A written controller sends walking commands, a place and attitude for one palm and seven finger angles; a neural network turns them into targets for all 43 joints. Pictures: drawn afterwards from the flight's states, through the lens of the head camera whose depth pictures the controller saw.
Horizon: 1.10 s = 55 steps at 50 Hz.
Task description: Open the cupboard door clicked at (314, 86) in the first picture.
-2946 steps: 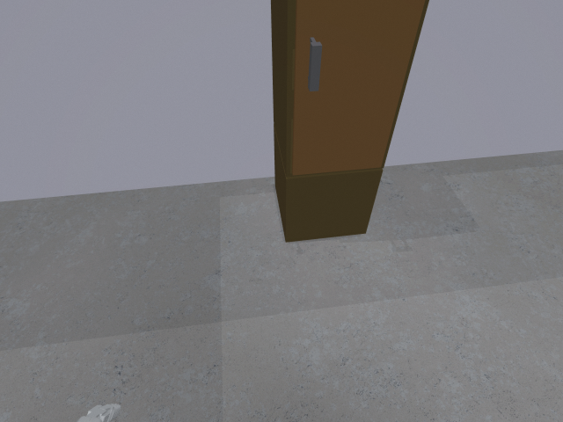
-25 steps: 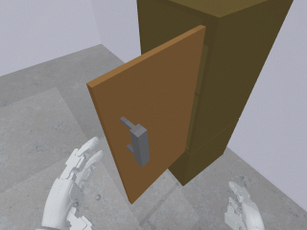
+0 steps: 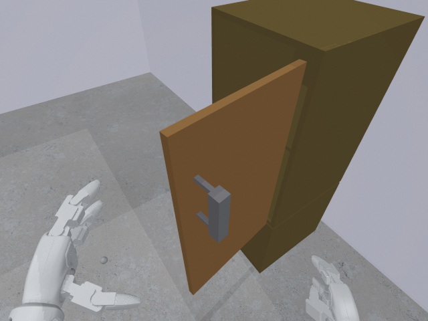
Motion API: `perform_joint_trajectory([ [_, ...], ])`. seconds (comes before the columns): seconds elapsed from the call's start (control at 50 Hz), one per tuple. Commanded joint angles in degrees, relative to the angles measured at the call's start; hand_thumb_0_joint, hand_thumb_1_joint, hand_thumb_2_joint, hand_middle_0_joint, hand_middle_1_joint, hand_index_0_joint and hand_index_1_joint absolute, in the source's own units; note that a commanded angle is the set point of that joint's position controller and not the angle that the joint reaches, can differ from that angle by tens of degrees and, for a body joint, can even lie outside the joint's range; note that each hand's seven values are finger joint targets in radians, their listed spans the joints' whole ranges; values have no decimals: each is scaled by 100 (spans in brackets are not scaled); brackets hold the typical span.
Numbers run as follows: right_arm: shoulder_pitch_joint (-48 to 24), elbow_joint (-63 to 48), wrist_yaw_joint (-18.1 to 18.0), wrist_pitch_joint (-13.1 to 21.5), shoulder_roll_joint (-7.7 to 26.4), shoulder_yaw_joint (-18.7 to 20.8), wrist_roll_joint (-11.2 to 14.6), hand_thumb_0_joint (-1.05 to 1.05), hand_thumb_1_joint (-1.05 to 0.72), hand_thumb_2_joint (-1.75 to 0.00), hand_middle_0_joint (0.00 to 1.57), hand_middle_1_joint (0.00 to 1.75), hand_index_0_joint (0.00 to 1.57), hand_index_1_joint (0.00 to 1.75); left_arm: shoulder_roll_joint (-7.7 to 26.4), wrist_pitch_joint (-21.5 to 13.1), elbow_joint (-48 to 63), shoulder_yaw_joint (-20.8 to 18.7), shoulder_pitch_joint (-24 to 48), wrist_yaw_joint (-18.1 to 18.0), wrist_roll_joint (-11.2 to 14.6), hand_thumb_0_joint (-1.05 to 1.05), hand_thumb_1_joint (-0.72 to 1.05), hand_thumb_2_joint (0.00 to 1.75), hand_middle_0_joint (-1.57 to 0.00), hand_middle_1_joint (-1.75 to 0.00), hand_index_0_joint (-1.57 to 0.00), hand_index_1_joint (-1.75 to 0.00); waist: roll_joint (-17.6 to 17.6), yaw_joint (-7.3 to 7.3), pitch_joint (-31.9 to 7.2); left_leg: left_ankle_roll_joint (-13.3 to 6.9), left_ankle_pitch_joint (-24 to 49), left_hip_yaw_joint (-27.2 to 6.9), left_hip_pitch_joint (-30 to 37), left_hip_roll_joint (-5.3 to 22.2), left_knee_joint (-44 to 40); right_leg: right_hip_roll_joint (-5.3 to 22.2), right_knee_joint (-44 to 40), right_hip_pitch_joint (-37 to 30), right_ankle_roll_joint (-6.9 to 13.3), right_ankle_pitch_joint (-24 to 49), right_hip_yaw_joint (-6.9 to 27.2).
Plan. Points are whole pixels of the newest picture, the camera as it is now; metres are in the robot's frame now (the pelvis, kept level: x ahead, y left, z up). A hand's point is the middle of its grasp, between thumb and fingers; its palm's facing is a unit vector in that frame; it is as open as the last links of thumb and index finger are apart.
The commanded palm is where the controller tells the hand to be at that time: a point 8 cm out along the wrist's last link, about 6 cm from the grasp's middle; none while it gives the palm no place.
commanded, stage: draw the hand back to the body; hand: left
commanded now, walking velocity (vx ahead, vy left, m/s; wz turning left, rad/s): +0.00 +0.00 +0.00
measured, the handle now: (209, 208) +0.29 +0.05 +0.09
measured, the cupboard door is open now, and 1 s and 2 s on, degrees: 99 99 99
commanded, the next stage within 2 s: step back with the hand held close in 0.94 s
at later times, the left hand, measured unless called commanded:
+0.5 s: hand (63, 217) +0.20 +0.25 +0.17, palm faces +0.39 -0.83 -0.40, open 9.8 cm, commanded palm +0.16 +0.29 +0.19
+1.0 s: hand (70, 213) +0.21 +0.23 +0.18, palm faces +0.42 -0.81 -0.40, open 7.4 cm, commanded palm +0.16 +0.27 +0.19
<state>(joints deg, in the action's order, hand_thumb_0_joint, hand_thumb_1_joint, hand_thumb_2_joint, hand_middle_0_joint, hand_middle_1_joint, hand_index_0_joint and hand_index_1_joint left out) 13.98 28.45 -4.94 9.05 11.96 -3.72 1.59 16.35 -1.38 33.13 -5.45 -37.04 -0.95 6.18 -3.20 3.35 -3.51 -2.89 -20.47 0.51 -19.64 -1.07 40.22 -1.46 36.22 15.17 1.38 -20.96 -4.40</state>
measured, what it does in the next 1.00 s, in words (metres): stands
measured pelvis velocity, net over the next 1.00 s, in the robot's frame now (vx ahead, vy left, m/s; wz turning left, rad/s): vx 0.02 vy -0.02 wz -0.02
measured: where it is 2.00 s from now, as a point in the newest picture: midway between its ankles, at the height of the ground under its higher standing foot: outside the picture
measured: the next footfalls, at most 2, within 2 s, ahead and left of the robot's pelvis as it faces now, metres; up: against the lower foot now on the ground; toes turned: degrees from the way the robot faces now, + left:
none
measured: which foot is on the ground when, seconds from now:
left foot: down 0.00-1.00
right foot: down 0.00-1.00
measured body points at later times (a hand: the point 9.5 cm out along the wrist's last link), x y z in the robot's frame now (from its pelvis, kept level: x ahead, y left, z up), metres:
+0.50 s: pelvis +0.02 +0.00 +0.02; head +0.00 -0.01 +0.47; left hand +0.18 +0.29 +0.19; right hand +0.21 -0.22 -0.06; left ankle +0.01 +0.08 -0.72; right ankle -0.02 -0.11 -0.72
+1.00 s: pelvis +0.02 -0.02 +0.02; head +0.00 -0.05 +0.47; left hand +0.18 +0.27 +0.20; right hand +0.21 -0.24 -0.06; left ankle +0.01 +0.08 -0.72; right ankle -0.02 -0.11 -0.72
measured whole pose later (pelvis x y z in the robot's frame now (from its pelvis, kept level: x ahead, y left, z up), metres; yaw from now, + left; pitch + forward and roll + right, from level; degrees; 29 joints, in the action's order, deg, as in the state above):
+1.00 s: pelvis +0.02 -0.02 +0.02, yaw -1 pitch -4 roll +0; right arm 10.2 36.2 -4.2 3.7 13.1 -1.4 0.3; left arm 20.0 -3.4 23.8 -18.1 -27.9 -6.2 4.7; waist -3.8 4.3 1.3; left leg -1.1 -13.9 1.2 -5.4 -0.3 23.4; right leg -2.7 20.3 1.8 2.9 -14.4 -3.0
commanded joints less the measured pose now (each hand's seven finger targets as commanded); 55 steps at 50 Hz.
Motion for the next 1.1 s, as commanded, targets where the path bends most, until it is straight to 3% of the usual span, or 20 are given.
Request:
perform_joint_trajectory([
  [0.0,-746,-828,-43,205,606,231,-44,0,-90,-90,20,30,20,30,622,-387,1130,-489,339,-472,-244,0,-5,50,-17,-30,-17,-30,-93,-51,144,153,726,-480,525,225,-1165,143,-1000,90,75,638,338],
  [0.08,-837,-710,-45,197,626,231,-89,0,-90,-90,20,30,20,30,777,-445,1106,-674,574,-615,-307,0,9,55,-17,-30,-17,-30,-211,-33,100,190,790,-545,771,262,-1509,152,-1121,-229,78,714,316],
  [0.16,-896,-557,-21,173,663,266,-107,0,-90,-90,20,30,20,30,943,-476,981,-963,554,-678,-327,0,23,62,-18,-30,-18,-30,-134,32,-47,246,1364,-572,1009,309,-1696,132,-1189,-573,95,1078,309],
  [0.26,-943,-432,13,43,697,324,-114,0,-90,-90,20,30,20,30,1050,-468,651,-1284,668,-682,-290,0,41,69,-18,-30,-18,-30,197,43,91,251,1809,-447,1123,313,-1785,122,-1380,-783,81,1421,315],
  [0.32,-957,-383,32,-19,689,344,-111,0,-90,-90,20,30,20,30,1084,-486,623,-1435,784,-679,-272,0,51,74,-19,-30,-19,-30,-47,47,53,266,2012,-386,1287,300,-1827,138,-1441,-844,70,1574,339],
  [0.36,-985,-343,32,-70,708,354,-116,0,-90,-90,20,30,20,30,1237,-480,500,-1632,880,-695,-260,0,58,76,-19,-30,-19,-30,15,79,90,251,2056,-372,1261,282,-1846,136,-1507,-947,81,1660,351],
  [0.44,-984,-299,44,-104,705,389,-101,0,-90,-90,20,30,20,30,1354,-522,616,-1830,1112,-701,-226,0,73,82,-19,-30,-19,-30,-221,63,-114,243,2302,-316,1493,278,-1838,151,-1555,-1022,63,1858,388],
  [0.54,-1007,-194,50,-142,714,413,-96,0,-90,-90,20,30,20,30,1520,-530,407,-2112,1364,-724,-185,0,90,90,-20,-30,-20,-30,-216,63,-22,228,2468,-274,1567,265,-1860,152,-1629,-1053,51,2029,376],
  [0.64,-1066,-214,90,-258,751,456,-97,0,-90,-90,20,30,20,30,1215,-472,66,-1827,1159,-619,-143,0,90,90,-20,-30,-20,-30,176,45,117,141,2406,-193,1580,251,-1872,161,-1724,-1026,5,2152,396],
  [0.78,-1122,-227,45,-235,717,445,-101,0,-90,-90,20,30,20,30,1546,-557,467,-2044,1419,-662,-167,0,90,90,-20,-30,-20,-30,-157,84,-161,124,2318,-160,1669,192,-1829,212,-1776,-1167,9,2236,479],
  [0.88,-1166,-183,31,-234,682,433,-99,0,-90,-90,20,30,20,30,1459,-547,271,-2010,1365,-652,-138,0,90,90,-20,-30,-20,-30,57,58,126,98,2204,-125,1627,179,-1815,208,-1893,-1021,-5,2236,511],
  [0.96,-1163,-136,34,-237,684,453,-95,0,-90,-90,20,30,20,30,1370,-559,86,-1939,1338,-629,-142,0,90,90,-20,-30,-20,-30,-92,54,187,84,2061,-74,1644,165,-1821,226,-1967,-985,-13,2087,542],
  [1.02,-1181,-151,40,-230,694,470,-93,0,-90,-90,20,30,20,30,1362,-598,115,-1923,1343,-615,-129,0,90,90,-20,-30,-20,-30,14,54,129,66,1956,-71,1677,170,-1842,222,-1981,-962,-40,1965,543],
  [1.04,-1195,-113,24,-217,707,462,-90,0,-90,-90,20,30,20,30,1563,-632,237,-2022,1923,-649,-138,0,90,90,-20,-30,-20,-30,49,7,78,50,1917,-74,1706,153,-1840,229,-1999,-941,-42,1949,556],
  [1.06,-1008,-361,43,-309,673,392,22,0,-90,-90,20,30,20,30,2466,-892,374,-2917,2699,-725,-198,0,90,90,-20,-30,-20,-30,-128,-169,768,3,1380,-314,1279,263,-1706,547,-2300,-304,-63,1960,1061],
  [1.08,-1070,-207,42,-344,681,485,-41,0,-90,-90,20,30,20,30,1969,-940,-22,-2558,2104,-647,-190,0,90,90,-20,-30,-20,-30,483,-150,531,-19,1285,-403,1225,281,-1471,682,-2320,-264,-94,2027,1200],
])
